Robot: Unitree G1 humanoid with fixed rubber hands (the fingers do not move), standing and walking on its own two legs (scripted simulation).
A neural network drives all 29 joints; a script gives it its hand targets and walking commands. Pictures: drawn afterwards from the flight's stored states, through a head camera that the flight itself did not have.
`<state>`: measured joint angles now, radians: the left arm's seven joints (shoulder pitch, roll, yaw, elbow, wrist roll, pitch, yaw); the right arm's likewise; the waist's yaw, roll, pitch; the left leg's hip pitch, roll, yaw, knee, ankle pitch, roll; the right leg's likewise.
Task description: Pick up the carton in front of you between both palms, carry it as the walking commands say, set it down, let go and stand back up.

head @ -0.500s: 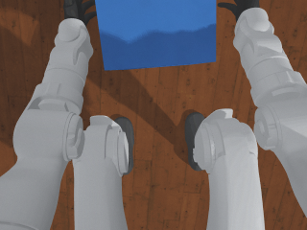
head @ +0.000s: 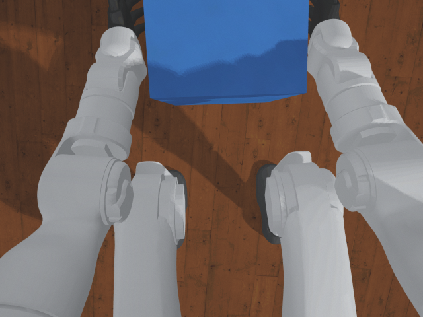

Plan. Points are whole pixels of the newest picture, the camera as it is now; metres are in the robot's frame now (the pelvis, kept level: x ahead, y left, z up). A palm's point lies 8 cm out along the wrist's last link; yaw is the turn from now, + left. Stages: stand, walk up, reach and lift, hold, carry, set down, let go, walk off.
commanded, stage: reach and lift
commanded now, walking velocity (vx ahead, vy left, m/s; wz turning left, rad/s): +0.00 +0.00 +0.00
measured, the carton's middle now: (222, 43) +0.51 -0.02 -0.22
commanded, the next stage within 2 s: none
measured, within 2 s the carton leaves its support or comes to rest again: neither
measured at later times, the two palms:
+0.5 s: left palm out of the picture +0.49 +0.13 +0.05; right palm out of the picture +0.48 -0.17 +0.04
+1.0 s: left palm out of the picture +0.45 +0.14 +0.20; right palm out of the picture +0.44 -0.16 +0.19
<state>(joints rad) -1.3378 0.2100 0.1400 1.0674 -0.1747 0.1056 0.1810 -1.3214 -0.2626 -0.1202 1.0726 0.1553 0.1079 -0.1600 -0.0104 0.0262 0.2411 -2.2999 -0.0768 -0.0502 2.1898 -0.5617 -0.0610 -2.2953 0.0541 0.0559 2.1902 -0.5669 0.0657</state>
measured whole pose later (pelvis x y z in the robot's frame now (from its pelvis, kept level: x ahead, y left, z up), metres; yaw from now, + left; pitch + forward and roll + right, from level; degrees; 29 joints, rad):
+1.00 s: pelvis +0.04 +0.00 +0.25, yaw +0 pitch +34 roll +0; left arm -0.70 -0.08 0.39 0.65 0.16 0.33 0.06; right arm -0.67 0.05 -0.38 0.63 -0.17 0.34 -0.06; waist 0.00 0.01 -0.22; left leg -1.47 -0.10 -0.11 1.37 -0.49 -0.05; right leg -1.48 0.09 0.11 1.37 -0.48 0.05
